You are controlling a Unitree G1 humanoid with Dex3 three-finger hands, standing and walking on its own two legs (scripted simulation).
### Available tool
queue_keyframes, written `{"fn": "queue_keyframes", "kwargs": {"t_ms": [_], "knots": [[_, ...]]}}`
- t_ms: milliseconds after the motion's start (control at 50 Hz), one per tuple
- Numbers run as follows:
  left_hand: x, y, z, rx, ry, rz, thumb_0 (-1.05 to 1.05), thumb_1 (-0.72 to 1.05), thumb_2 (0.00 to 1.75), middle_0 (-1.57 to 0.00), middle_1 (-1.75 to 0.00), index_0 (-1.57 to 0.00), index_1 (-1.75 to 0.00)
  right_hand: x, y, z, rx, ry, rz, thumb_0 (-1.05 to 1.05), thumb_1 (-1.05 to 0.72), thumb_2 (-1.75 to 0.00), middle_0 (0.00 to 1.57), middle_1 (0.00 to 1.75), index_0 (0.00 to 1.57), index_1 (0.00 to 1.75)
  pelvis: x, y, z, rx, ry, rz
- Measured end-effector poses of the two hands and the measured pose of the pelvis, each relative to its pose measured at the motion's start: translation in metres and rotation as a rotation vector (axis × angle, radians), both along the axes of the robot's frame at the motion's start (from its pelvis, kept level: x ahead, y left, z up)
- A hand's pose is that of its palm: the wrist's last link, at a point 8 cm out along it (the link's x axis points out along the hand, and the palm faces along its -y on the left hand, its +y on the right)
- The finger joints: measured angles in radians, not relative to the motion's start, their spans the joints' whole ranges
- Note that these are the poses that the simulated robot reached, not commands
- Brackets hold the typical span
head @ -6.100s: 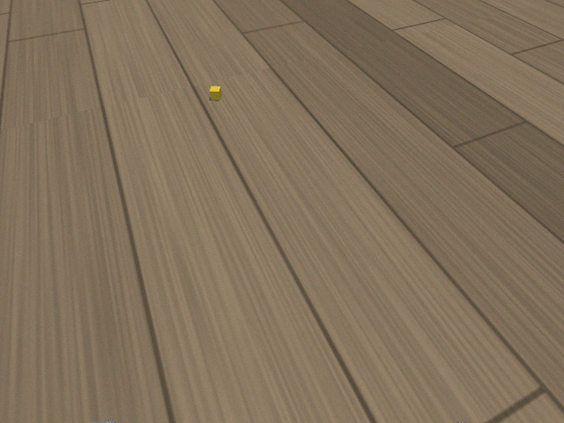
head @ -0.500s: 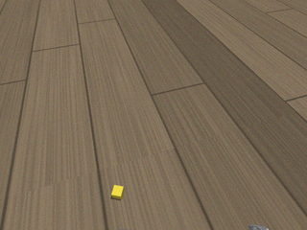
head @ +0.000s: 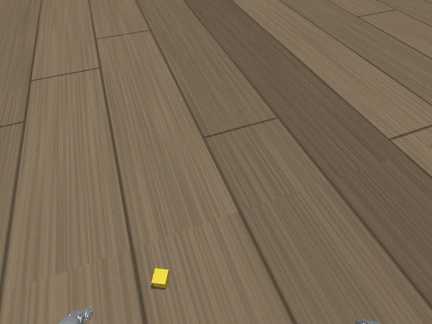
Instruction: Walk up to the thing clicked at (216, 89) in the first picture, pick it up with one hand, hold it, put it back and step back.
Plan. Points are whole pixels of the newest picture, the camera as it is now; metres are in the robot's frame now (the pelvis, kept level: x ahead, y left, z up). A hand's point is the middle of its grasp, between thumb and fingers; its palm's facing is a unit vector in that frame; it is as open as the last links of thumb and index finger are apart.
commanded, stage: walk up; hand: left
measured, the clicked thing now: (161, 278) +0.39 +0.25 -0.75
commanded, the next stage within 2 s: stand in 0.66 s
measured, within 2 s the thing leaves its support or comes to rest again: neither
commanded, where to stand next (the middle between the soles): +0.03 +0.01 m, yaw +1 degrees
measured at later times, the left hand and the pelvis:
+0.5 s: hand out of the picture +0.10 +0.26 -0.15, palm faces -0.03 -0.94 -0.34, open 7.4 cm; pelvis +0.01 +0.01 +0.00, yaw -1 degrees
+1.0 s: hand out of the picture +0.09 +0.27 -0.15, palm faces -0.03 -0.94 -0.35, open 7.4 cm; pelvis +0.00 +0.01 +0.00, yaw +0 degrees
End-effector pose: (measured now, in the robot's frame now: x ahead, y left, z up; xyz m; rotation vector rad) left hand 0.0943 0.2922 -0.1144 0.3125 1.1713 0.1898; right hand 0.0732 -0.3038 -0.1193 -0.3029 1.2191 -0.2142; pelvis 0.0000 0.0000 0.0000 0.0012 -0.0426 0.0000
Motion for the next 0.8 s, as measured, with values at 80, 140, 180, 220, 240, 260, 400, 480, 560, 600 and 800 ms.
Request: {"fn": "queue_keyframes", "kwargs": {"t_ms": [80,140,180,220,240,260,400,480,560,600,800], "knots": [[0.000,0.000,-0.002,-0.006,0.015,-0.008,0.01,0.90,0.90,-0.21,-0.30,-0.21,-0.30,-0.012,0.001,-0.001,-0.002,0.029,-0.016,0.00,-0.90,-0.90,0.20,0.30,0.20,0.30,0.000,0.002,0.000,-0.001,0.002,-0.005],[-0.001,0.002,-0.003,-0.006,0.027,-0.009,0.01,0.90,0.90,-0.21,-0.30,-0.21,-0.30,-0.020,0.003,-0.002,-0.001,0.046,-0.024,0.00,-0.90,-0.90,0.20,0.30,0.20,0.30,0.001,0.003,0.001,-0.001,0.004,-0.009],[-0.002,0.003,-0.004,-0.006,0.035,-0.008,0.01,0.90,0.90,-0.21,-0.30,-0.21,-0.30,-0.023,0.005,-0.002,0.001,0.054,-0.029,0.00,-0.90,-0.90,0.20,0.30,0.20,0.30,0.001,0.004,0.001,-0.001,0.004,-0.011],[-0.003,0.005,-0.004,-0.004,0.041,-0.007,0.01,0.90,0.90,-0.21,-0.30,-0.21,-0.30,-0.025,0.007,-0.003,0.003,0.058,-0.032,0.00,-0.90,-0.90,0.20,0.30,0.20,0.30,0.002,0.006,0.001,-0.001,0.005,-0.013],[-0.003,0.006,-0.004,-0.003,0.043,-0.006,0.01,0.90,0.90,-0.21,-0.30,-0.21,-0.30,-0.025,0.008,-0.003,0.005,0.059,-0.034,0.00,-0.90,-0.90,0.20,0.30,0.20,0.30,0.002,0.006,0.001,-0.001,0.004,-0.014],[-0.004,0.007,-0.004,-0.002,0.045,-0.006,0.01,0.90,0.90,-0.21,-0.30,-0.21,-0.30,-0.025,0.009,-0.003,0.006,0.058,-0.035,0.00,-0.90,-0.90,0.20,0.30,0.20,0.30,0.002,0.007,0.001,-0.001,0.004,-0.015],[-0.004,0.012,-0.003,0.003,0.045,-0.001,0.01,0.90,0.90,-0.21,-0.30,-0.21,-0.30,-0.019,0.015,-0.003,0.012,0.040,-0.036,0.00,-0.90,-0.90,0.20,0.30,0.20,0.30,0.005,0.011,0.001,-0.001,0.000,-0.019],[-0.004,0.014,-0.003,0.004,0.044,-0.001,0.01,0.90,0.90,-0.21,-0.30,-0.21,-0.30,-0.012,0.018,-0.003,0.014,0.021,-0.031,0.00,-0.90,-0.90,0.20,0.30,0.20,0.30,0.005,0.013,0.001,0.000,0.000,-0.021],[-0.005,0.016,-0.003,0.004,0.045,-0.001,0.01,0.90,0.90,-0.21,-0.30,-0.21,-0.30,-0.005,0.019,-0.001,0.014,0.007,-0.025,0.00,-0.90,-0.90,0.20,0.30,0.20,0.30,0.006,0.014,0.001,0.001,0.000,-0.022],[-0.005,0.016,-0.003,0.004,0.046,0.001,0.01,0.90,0.90,-0.21,-0.30,-0.21,-0.30,-0.003,0.020,-0.001,0.013,0.003,-0.023,0.00,-0.90,-0.90,0.20,0.30,0.20,0.30,0.006,0.014,0.001,0.002,0.001,-0.021],[-0.008,0.018,-0.003,0.009,0.057,0.008,0.01,0.90,0.90,-0.21,-0.30,-0.21,-0.30,0.005,0.020,0.001,0.010,0.003,-0.011,0.00,-0.90,-0.90,0.20,0.30,0.20,0.30,0.006,0.013,0.002,0.001,0.004,-0.013]]}}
